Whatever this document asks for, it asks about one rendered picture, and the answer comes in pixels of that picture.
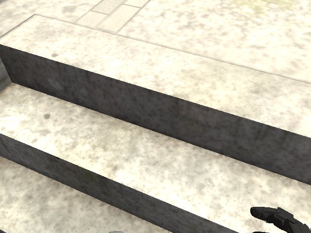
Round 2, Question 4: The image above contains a right robot hand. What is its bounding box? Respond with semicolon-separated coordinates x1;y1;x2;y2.
250;207;311;233

